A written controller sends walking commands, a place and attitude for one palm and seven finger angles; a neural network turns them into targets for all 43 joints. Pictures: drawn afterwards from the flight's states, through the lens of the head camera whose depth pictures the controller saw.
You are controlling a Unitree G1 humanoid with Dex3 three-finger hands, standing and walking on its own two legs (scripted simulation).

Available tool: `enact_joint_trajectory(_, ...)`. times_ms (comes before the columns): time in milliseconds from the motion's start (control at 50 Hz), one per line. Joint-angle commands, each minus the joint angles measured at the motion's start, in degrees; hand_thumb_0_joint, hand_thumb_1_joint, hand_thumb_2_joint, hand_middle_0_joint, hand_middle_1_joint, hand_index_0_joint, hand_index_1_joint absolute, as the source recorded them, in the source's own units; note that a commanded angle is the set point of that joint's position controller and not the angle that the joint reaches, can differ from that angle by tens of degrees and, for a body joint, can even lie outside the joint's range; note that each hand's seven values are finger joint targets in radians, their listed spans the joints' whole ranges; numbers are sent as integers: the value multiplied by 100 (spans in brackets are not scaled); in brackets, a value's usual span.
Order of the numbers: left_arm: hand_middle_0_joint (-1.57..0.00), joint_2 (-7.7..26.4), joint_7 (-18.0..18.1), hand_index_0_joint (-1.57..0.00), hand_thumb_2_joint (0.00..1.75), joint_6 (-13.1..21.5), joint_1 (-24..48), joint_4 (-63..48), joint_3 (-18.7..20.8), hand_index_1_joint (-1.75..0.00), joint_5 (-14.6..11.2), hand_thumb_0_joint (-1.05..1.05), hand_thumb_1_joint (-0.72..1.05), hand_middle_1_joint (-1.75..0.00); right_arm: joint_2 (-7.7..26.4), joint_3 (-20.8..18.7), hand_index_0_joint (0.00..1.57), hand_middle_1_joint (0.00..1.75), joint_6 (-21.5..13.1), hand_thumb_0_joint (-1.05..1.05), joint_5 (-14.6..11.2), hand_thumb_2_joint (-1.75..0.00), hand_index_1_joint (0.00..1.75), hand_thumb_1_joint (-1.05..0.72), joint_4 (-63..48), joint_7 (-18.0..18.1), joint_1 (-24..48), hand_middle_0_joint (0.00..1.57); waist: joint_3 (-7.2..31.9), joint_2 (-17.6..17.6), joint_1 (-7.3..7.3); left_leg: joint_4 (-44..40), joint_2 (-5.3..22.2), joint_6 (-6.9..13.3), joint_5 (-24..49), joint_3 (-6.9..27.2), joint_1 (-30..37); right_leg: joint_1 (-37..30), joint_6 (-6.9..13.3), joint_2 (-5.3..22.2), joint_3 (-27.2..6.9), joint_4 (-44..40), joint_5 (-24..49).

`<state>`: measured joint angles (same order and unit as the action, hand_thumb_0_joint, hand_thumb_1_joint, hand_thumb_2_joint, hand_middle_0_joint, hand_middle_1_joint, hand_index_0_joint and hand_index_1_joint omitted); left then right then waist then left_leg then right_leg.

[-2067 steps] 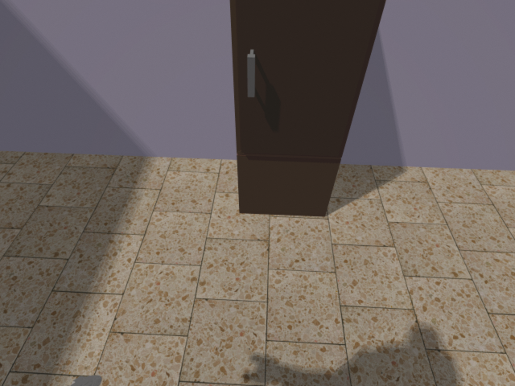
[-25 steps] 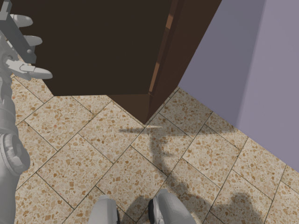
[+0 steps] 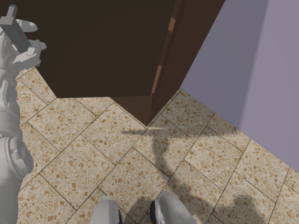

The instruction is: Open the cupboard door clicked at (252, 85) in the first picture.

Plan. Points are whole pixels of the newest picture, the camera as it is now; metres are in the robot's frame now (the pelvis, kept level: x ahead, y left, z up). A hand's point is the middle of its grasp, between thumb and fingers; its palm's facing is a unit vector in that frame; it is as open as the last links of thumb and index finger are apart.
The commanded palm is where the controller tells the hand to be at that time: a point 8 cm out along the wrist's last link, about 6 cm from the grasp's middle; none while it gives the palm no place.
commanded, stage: close the thumb around the handle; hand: left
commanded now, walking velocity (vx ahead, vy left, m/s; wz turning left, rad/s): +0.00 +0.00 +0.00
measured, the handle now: (24, 38) +0.57 +0.26 +0.08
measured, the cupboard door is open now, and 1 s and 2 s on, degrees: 44 74 88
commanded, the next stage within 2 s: pull the door open along its arc in 0.10 s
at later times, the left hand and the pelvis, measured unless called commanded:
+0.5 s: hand (33, 64) +0.49 +0.23 +0.07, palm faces +0.01 -1.00 -0.02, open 5.7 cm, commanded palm +0.44 +0.28 +0.08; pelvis +0.01 +0.00 +0.01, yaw -1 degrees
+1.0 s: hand (63, 122) +0.35 +0.16 +0.08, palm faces +0.39 -0.92 +0.01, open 6.2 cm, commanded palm +0.28 +0.22 +0.08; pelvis +0.01 -0.02 +0.02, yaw +1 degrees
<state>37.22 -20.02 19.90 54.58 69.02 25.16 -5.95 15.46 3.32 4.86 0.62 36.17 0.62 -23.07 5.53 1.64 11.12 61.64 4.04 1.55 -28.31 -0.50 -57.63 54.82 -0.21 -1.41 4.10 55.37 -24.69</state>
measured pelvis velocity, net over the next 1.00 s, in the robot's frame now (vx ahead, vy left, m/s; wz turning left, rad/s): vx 0.01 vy -0.02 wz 0.02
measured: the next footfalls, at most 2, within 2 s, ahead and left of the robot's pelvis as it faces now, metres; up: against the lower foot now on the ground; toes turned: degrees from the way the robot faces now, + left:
none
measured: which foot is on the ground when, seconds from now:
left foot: down 0.00-1.00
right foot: down 0.00-1.00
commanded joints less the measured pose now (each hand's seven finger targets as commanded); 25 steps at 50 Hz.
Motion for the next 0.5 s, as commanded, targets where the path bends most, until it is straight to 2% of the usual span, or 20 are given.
enact_joint_trajectory(0, -40, 1328, -143, -40, 90, 470, 2392, -1446, 109, -135, -129, 0, 90, -135, 1119, -452, 20, 30, -49, 0, 16, -90, 30, -90, -197, 98, -1127, 20, 3095, 1138, 6, -551, -127, -73, 3411, 487, 3011, -898, 142, -251, -71, -432, 2199)
enact_joint_trajectory(40, -40, 1244, -144, -40, 90, 497, 2267, -1564, 114, -135, -180, 0, 90, -135, 1108, -464, 20, 30, -46, 0, 29, -90, 30, -90, -220, 76, -1140, 20, 3180, 1291, -30, -536, -112, -82, 3691, 501, 3201, -856, 159, -266, -66, -435, 2278)
enact_joint_trajectory(80, -40, 1372, -131, -40, 90, 502, 2310, -1558, 173, -135, -178, 0, 90, -135, 1129, -463, 20, 30, -18, 0, 18, -90, 30, -90, -184, 82, -1121, 20, 3071, 1109, -6, -559, -111, -77, 3547, 493, 3062, -931, 138, -262, -75, -453, 2283)
enact_joint_trajectory(100, -40, 1190, -144, -40, 90, 471, 2244, -1429, 35, -135, -177, 0, 90, -135, 1111, -449, 20, 30, -23, 0, 6, -90, 30, -90, -213, 70, -1073, 20, 2918, 1141, 14, -585, -136, -69, 3378, 465, 2978, -899, 137, -266, -72, -484, 2207)
enact_joint_trajectory(120, -40, 1283, -135, -40, 90, 482, 2307, -1471, 108, -135, -178, 0, 90, -135, 1125, -458, 20, 30, -21, 0, 10, -90, 30, -90, -201, 76, -1078, 20, 2890, 1008, 27, -587, -133, -54, 3306, 466, 2895, -962, 134, -262, -75, -483, 2216)
enact_joint_trajectory(160, -40, 1344, -117, -40, 90, 545, 2471, -1574, 103, -135, -154, 0, 90, -135, 1126, -452, 20, 30, -17, 0, 13, -90, 30, -90, -192, 90, -1075, 20, 3019, 1259, 17, -587, -126, -77, 3438, 488, 3059, -888, 143, -249, -93, -459, 2210)
enact_joint_trajectory(180, -40, 1158, -126, -40, 90, 529, 2323, -1451, 0, -135, -151, 0, 90, -135, 1101, -463, 20, 30, -18, 0, 7, -90, 30, -90, -187, 85, -1064, 20, 2956, 1250, 12, -581, -120, -92, 3490, 497, 3136, -790, 148, -254, -70, -470, 2156)
enact_joint_trajectory(200, -40, 1679, -112, -40, 90, 542, 2355, -1444, 373, -135, -131, 0, 90, -135, 1174, -467, 20, 30, -14, 0, 18, -90, 30, -90, -173, 110, -1094, 20, 2977, 1056, -9, -557, -109, -69, 3411, 485, 3004, -912, 134, -252, -98, -470, 2207)
enact_joint_trajectory(240, -40, 1659, -158, -40, 90, 543, 2050, -1406, 383, -135, -141, 0, 90, -135, 1147, -445, 20, 30, -9, 0, 12, -90, 30, -90, -266, 106, -1068, 20, 3021, 1130, -104, -574, -154, -57, 3488, 438, 2876, -1114, 157, -253, -117, -423, 2359)
enact_joint_trajectory(260, -40, 1543, -198, -40, 90, 539, 1823, -1430, 350, -135, -176, 0, 90, -135, 1116, -453, 20, 30, -6, 0, 3, -90, 30, -90, -300, 93, -1032, 20, 3093, 1109, -152, -580, -154, -61, 3586, 407, 2914, -1229, 141, -245, -115, -429, 2477)
enact_joint_trajectory(300, -40, 1516, -258, -40, 90, 537, 1562, -1615, 375, -135, -256, 0, 90, -135, 1124, -470, 20, 30, 11, 0, -14, -90, 30, -90, -389, 82, -985, 20, 3133, 973, -219, -625, -162, -50, 3577, 372, 2874, -1414, 128, -248, -123, -455, 2573)
enact_joint_trajectory(340, -40, 1517, -286, -40, 90, 563, 1257, -1881, 450, -135, -334, 0, 90, -135, 1111, -486, 20, 30, 20, 0, -21, -90, 30, -90, -479, 64, -949, 20, 3292, 1127, -340, -646, -168, -59, 3805, 355, 2999, -1558, 164, -256, -121, -427, 2706)
enact_joint_trajectory(360, -40, 1471, -289, -40, 90, 551, 1023, -1970, 473, -135, -370, 0, 90, -135, 1104, -510, 20, 30, 23, 0, -35, -90, 30, -90, -500, 52, -920, 20, 3334, 1048, -369, -677, -145, -71, 3945, 362, 3099, -1573, 146, -255, -102, -449, 2765)
enact_joint_trajectory(400, -40, 1338, -302, -40, 90, 532, 589, -2286, 453, -135, -460, 0, 90, -135, 1078, -527, 20, 30, 41, 0, -69, -90, 30, -90, -604, 24, -835, 20, 3253, 1036, -470, -739, -151, -65, 4054, 305, 3119, -1727, 139, -260, -112, -504, 2881)
enact_joint_trajectory(420, -40, 1239, -311, -40, 90, 481, 265, -2289, 442, -135, -510, 0, 90, -135, 1072, -539, 20, 30, 45, 0, -93, -90, 30, -90, -661, 5, -797, 20, 3167, 844, -493, -778, -164, -45, 3958, 270, 3026, -1819, 131, -266, -109, -534, 2904)
enact_joint_trajectory(480, -40, 976, -310, -40, 90, 489, -533, -2902, 425, -135, -699, 0, 90, -135, 1011, -565, 20, 30, 25, 0, -137, -90, 30, -90, -829, -39, -627, 20, 3150, 857, -684, -918, -179, -48, 4070, 205, 3072, -2114, 140, -248, -115, -581, 3058)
